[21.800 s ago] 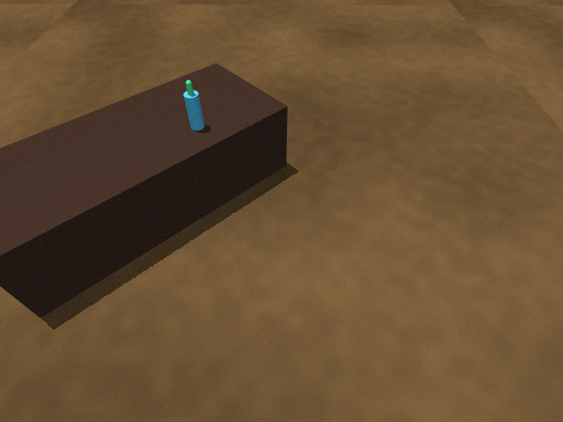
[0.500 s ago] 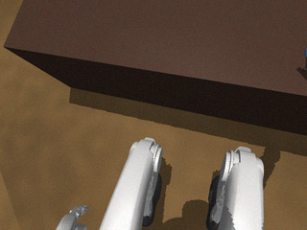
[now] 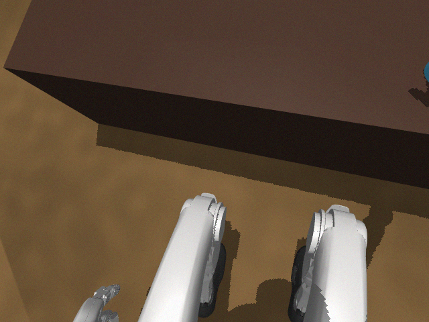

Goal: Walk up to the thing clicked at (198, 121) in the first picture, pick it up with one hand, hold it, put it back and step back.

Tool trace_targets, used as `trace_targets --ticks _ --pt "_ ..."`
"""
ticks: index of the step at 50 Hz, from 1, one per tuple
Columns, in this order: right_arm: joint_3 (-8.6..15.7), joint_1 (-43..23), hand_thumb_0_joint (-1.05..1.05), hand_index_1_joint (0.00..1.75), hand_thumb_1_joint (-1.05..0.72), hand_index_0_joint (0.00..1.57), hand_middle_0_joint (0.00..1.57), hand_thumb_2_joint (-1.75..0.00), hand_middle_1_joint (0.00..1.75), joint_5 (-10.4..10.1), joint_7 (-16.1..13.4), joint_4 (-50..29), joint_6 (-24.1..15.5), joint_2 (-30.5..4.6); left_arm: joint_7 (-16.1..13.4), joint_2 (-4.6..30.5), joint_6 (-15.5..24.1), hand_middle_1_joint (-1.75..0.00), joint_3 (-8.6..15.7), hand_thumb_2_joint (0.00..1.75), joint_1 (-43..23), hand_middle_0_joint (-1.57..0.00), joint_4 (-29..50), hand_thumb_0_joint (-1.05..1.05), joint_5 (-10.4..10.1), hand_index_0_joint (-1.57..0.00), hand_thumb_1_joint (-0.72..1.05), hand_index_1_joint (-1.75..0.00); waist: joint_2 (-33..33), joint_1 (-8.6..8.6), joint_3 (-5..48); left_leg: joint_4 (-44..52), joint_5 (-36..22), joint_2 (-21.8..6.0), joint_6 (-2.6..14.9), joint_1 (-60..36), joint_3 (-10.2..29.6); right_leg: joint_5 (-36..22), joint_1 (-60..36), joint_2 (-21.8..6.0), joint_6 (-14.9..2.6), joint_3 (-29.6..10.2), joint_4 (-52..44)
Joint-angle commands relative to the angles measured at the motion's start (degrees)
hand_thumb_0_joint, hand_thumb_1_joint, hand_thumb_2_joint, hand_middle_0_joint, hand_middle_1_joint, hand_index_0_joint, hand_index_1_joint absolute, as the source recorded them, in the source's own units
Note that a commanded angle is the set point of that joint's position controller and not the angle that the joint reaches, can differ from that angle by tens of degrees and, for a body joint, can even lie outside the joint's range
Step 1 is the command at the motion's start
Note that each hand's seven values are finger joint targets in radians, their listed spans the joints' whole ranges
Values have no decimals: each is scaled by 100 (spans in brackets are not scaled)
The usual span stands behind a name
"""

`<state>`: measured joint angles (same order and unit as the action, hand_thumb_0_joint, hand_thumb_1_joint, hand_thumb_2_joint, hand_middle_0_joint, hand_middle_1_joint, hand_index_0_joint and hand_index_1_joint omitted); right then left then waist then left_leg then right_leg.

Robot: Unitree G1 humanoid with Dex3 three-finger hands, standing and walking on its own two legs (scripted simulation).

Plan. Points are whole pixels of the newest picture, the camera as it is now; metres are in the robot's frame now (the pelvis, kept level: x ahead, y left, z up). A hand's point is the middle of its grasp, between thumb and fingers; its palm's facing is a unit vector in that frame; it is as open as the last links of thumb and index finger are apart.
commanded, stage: open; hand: right
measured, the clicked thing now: out of the picture +0.54 -0.31 +0.04
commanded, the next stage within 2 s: withdraw in 0.18 s
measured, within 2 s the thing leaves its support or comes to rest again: neither
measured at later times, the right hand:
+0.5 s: hand out of the picture +0.54 -0.33 +0.03, palm faces +0.39 +0.92 -0.04, open 14.9 cm
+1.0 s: hand out of the picture +0.49 -0.41 +0.14, palm faces +0.45 +0.83 -0.32, open 17.0 cm
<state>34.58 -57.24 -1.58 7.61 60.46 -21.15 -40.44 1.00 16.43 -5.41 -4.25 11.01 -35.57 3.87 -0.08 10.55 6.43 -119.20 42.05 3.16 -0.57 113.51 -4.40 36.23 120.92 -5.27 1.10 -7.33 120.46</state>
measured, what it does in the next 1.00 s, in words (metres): rises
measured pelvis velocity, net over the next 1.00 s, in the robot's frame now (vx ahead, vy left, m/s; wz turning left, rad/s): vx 0.01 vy -0.01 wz -0.03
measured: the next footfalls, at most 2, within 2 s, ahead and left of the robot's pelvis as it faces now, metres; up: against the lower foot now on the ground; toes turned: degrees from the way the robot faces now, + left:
none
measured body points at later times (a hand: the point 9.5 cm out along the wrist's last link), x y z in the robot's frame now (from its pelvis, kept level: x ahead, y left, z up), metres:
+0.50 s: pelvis +0.00 +0.00 +0.00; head +0.23 -0.06 +0.38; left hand +0.07 +0.27 -0.11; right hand +0.51 -0.38 +0.04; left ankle +0.08 +0.12 -0.39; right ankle +0.09 -0.14 -0.39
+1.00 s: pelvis +0.01 -0.01 +0.12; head +0.21 -0.07 +0.52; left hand +0.10 +0.26 +0.01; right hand +0.46 -0.45 +0.16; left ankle +0.07 +0.12 -0.39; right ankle +0.09 -0.14 -0.39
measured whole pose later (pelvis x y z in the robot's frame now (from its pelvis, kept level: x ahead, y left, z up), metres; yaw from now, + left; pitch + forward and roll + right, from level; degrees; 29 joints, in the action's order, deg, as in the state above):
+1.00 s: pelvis +0.01 -0.01 +0.12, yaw -2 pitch +32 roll +7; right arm 32.7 -49.8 7.1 5.1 59.6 -7.1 -47.3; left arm 1.3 16.0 -7.2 -2.8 12.2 -35.2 -0.5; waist -0.6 7.8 7.2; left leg -95.4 37.1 3.3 -0.7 91.2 -3.7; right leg 33.2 98.2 -6.0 0.7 -5.2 98.2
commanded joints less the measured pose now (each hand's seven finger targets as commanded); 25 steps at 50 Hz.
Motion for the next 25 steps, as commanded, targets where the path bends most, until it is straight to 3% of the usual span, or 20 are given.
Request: trace_targets --ticks 1,2,3,4,5,7,9,12,14,16,17,20,23,25 --pt "163 -2124 0 60 14 76 76 -44 60 -138 -88 -1332 -392 -1679 -69 1264 -14 -30 461 89 1120 -20 134 0 49 -20 88 -30 -1625 -23 3828 1382 -1504 75 256 -1357 -219 -1045 -3442 27 -240 180 -1250" --pt "-13 -2071 0 59 13 75 75 -43 59 -110 -67 -1065 -378 -1527 -76 1289 -7 -30 461 89 1088 -20 110 0 49 -20 88 -31 -1540 69 3718 1447 -1384 74 237 -1386 -199 -860 -3292 42 -260 198 -1208" --pt "171 -2083 0 56 16 72 72 -40 56 -125 -87 -1231 -397 -1700 -78 1273 -9 -30 462 89 1108 -20 155 0 42 -20 88 -31 -1434 24 3801 1439 -1397 79 231 -1457 -201 -851 -3216 44 -271 204 -1222" --pt "86 -2071 0 54 14 68 68 -39 54 -112 -81 -1207 -393 -1687 -83 1284 -9 -30 473 89 1115 -20 164 0 49 -20 88 -31 -1412 19 3916 1512 -1449 85 218 -1660 -164 -851 -3167 49 -290 239 -1195" --pt "228 -2278 0 51 16 66 67 -36 51 -120 -114 -1457 -428 -1923 -90 1214 -24 -30 420 89 1076 -20 189 0 40 -20 88 -30 -1438 -60 3980 1534 -1477 76 211 -1708 -124 -869 -3151 51 -294 287 -1175" --pt "111 -2119 0 44 19 57 57 -32 44 -115 -107 -1218 -386 -1703 -86 1180 -22 -30 407 89 1069 -20 202 0 43 -20 88 -30 -1337 10 3922 1564 -1558 82 196 -1828 -125 -918 -3053 51 -300 302 -1158" --pt "92 -2074 0 38 21 51 52 -27 38 -107 -90 -1090 -382 -1659 -91 1252 -2 -31 438 90 1065 -20 122 0 51 -20 88 -31 -1431 34 3734 1515 -1333 87 216 -1568 -157 -729 -3014 49 -280 256 -1192" --pt "116 -2272 0 32 21 41 42 -24 32 -53 -119 -1380 -420 -1838 -101 1253 -26 -31 434 90 1036 -20 186 0 55 -20 87 -31 -1634 -40 3946 1489 -1248 83 249 -1512 -169 -697 -3286 51 -256 248 -1283" --pt "76 -1999 0 31 22 34 34 -28 31 -100 -99 -1026 -361 -1623 -98 1265 -22 -30 433 87 1046 -20 156 0 41 -20 90 -29 -1455 1 3822 1450 -1345 89 237 -1471 -207 -811 -3258 37 -259 216 -1226" --pt "126 -2091 0 25 30 41 41 -20 25 -101 -94 -1199 -406 -1742 -94 1234 -7 -32 400 88 1080 -21 167 0 58 -21 90 -31 -1456 30 3842 1448 -1534 84 216 -1571 -211 -995 -3213 38 -265 217 -1159" --pt "169 -2064 0 24 25 33 33 -19 24 -85 -102 -1225 -403 -1864 -96 1218 -19 -31 389 90 1077 -20 174 0 51 -20 88 -31 -1455 -45 3975 1460 -1548 94 219 -1681 -185 -1010 -3225 35 -271 246 -1159" --pt "218 -2085 0 19 30 22 23 -17 19 -105 -67 -1299 -400 -1932 -92 1215 -39 -30 373 88 1061 -19 182 0 48 -20 90 -29 -1417 -52 3985 1475 -1630 98 204 -1763 -159 -1077 -3186 27 -285 267 -1112" --pt "449 -2260 0 12 36 16 16 -11 12 -54 -53 -1707 -376 -2499 -113 1275 -61 -30 399 89 1028 -20 200 0 15 -20 89 -30 -1775 -216 4297 1494 -1487 94 238 -1801 -156 -1042 -3557 27 -239 254 -1311" --pt "511 -2239 0 7 40 11 12 -6 7 -54 -33 -1742 -287 -2601 -145 1363 -78 -30 498 89 1083 -20 211 0 -8 -20 89 -30 -1773 -194 4562 1608 -1479 97 228 -2034 -133 -1046 -3757 12 -235 258 -1403"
